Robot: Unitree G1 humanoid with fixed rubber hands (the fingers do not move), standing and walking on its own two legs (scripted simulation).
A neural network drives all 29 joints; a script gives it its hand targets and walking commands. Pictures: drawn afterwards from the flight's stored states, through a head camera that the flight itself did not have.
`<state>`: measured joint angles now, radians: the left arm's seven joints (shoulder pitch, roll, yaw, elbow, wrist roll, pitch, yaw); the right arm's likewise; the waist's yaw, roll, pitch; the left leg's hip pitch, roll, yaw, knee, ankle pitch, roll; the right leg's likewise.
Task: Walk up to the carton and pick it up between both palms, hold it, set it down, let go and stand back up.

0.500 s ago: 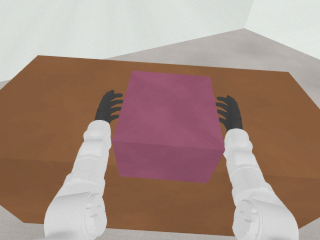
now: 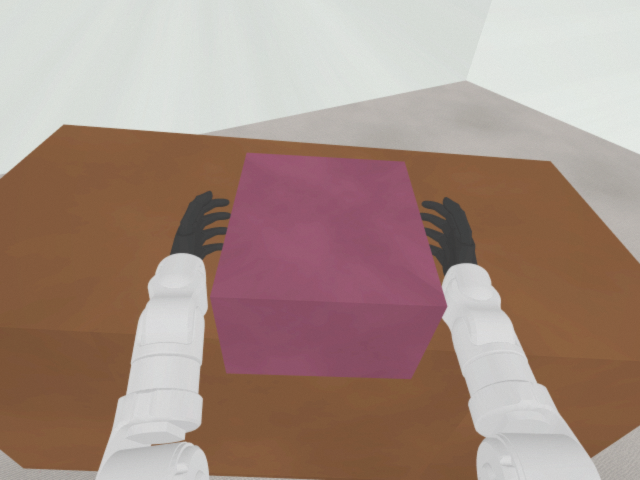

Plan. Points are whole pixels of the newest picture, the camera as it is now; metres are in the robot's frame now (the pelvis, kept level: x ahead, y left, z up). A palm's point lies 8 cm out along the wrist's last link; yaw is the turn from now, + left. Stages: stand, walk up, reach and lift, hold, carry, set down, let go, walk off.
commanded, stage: reach and lift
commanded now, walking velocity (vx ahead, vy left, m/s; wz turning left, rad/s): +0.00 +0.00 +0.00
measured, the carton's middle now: (323, 258) +0.42 -0.02 +0.08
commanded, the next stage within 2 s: hold in 1.02 s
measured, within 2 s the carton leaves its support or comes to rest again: neither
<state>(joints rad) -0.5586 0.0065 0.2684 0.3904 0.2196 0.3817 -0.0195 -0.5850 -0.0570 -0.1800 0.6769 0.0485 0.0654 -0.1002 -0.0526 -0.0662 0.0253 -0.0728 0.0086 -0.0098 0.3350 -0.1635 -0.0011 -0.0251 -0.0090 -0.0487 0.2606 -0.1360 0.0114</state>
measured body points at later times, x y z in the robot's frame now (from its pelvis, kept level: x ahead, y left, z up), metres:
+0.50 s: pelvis -0.02 -0.01 +0.00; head -0.06 +0.02 +0.45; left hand +0.37 +0.16 +0.16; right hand +0.36 -0.19 +0.17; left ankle +0.02 +0.11 -0.75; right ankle +0.01 -0.13 -0.75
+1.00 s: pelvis -0.01 -0.01 +0.00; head -0.05 +0.02 +0.45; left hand +0.37 +0.16 +0.17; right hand +0.36 -0.18 +0.17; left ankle +0.02 +0.11 -0.75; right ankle +0.01 -0.13 -0.75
